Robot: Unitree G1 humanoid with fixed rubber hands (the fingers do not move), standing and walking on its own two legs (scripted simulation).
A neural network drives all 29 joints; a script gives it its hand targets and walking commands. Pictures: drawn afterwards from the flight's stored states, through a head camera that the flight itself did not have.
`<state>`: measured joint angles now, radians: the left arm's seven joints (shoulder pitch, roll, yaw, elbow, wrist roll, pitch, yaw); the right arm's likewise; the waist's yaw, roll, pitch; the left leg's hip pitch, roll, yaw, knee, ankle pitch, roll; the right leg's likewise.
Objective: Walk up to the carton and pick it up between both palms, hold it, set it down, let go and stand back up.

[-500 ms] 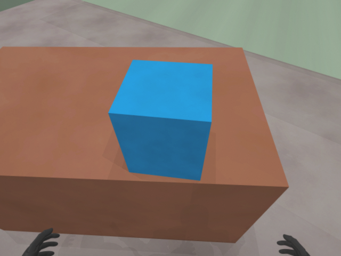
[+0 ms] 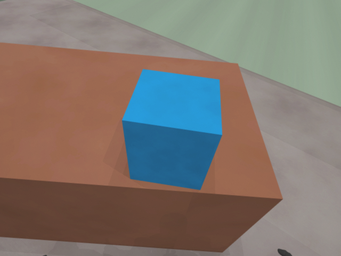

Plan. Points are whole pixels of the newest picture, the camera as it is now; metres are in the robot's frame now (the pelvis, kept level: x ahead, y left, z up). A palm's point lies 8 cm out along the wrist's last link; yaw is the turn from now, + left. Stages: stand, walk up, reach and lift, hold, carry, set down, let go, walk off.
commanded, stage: walk up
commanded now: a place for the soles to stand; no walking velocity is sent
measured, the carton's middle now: (172, 131) +0.44 -0.01 +0.03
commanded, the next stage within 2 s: reach and lift in 1.20 s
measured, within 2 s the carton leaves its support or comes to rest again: neither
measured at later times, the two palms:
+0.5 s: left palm out of the picture +0.11 +0.33 -0.11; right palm out of the picture +0.13 -0.28 -0.10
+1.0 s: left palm out of the picture +0.13 +0.32 -0.11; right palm out of the picture +0.12 -0.28 -0.11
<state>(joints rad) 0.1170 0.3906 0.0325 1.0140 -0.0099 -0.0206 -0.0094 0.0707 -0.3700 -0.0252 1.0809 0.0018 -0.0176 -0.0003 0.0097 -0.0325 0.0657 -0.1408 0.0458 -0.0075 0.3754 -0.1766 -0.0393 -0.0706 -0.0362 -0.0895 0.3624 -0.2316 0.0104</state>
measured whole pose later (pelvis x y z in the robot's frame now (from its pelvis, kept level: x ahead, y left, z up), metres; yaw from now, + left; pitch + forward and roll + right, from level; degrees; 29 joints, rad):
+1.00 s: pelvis +0.04 +0.02 +0.00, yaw -2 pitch -3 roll +0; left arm 0.14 0.37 0.04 1.03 0.00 -0.02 0.02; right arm 0.09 -0.35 -0.05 1.06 0.00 -0.01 -0.01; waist 0.01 -0.01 0.07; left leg -0.08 0.03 0.05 0.37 -0.24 -0.01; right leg -0.02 -0.07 -0.04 0.33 -0.26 0.05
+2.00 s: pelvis -0.05 +0.02 -0.01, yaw -5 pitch -7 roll +1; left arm 0.04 0.32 0.09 0.40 -0.05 0.40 -0.03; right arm 0.14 -0.14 -0.07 0.44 -0.02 0.08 -0.04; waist 0.02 -0.03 0.15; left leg -0.16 0.05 0.07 0.46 -0.18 -0.02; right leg -0.16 -0.04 0.01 0.50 -0.22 0.02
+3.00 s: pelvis +0.04 +0.02 +0.00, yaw -5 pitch -4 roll -1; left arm 0.31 0.28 0.02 0.17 -0.18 -0.16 -0.10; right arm 0.31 -0.13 0.06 0.28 0.20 -0.33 -0.12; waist 0.06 0.00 0.07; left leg -0.04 0.05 0.05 0.35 -0.24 -0.02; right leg 0.02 -0.02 0.01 0.27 -0.22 0.03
